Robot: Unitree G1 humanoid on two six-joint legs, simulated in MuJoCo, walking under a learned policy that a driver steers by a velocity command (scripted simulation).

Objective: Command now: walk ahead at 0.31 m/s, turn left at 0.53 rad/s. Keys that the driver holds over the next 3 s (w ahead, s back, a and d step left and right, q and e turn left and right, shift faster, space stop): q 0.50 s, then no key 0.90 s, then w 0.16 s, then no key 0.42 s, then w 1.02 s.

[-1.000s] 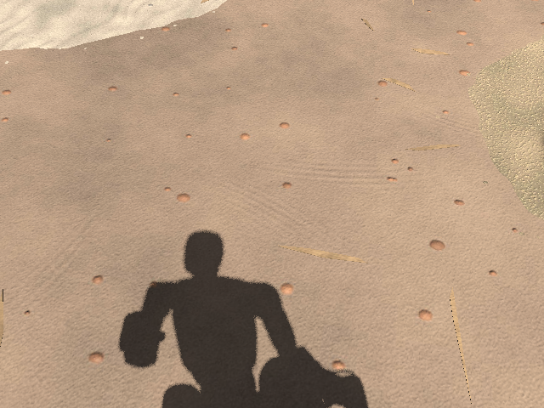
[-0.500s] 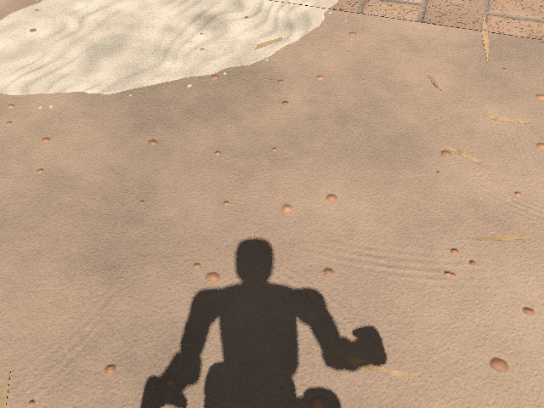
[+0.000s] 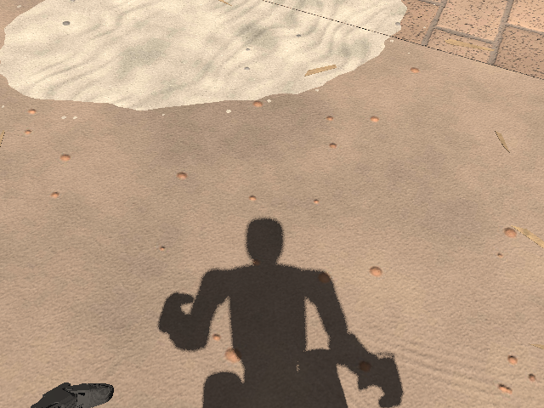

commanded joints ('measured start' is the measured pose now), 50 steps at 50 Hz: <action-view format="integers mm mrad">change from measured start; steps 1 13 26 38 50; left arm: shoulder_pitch -62 -3 5 75 59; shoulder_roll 61 90 178 95 108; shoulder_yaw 16 23 63 47 25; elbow -77 -71 3 77 121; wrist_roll -10 9 -23 -22 -12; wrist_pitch -11 63 91 115 96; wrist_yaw -7 13 9 17 1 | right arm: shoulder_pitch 17 12 -103 -206 -186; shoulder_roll -180 -171 -119 -106 -94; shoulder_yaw -51 -55 -36 -8 2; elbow -53 -134 -223 -207 -92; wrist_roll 9 6 -5 -33 -43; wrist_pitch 12 103 105 41 30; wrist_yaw -20 -40 6 -13 4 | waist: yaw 10 46 72 94 59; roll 113 -87 -109 162 -68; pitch -71 -119 -129 -133 -84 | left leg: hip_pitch -107 -422 -188 19 -24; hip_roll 177 136 167 314 136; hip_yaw -140 34 155 -36 47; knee -15 900 363 10 81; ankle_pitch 393 -281 -126 446 16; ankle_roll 92 -172 -103 130 -47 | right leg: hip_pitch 215 446 470 154 430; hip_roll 105 -204 -253 5 -53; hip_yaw -63 154 -77 -92 -32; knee -112 -345 -355 327 -251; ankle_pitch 125 49 44 -334 -83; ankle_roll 7 -266 -278 32 -102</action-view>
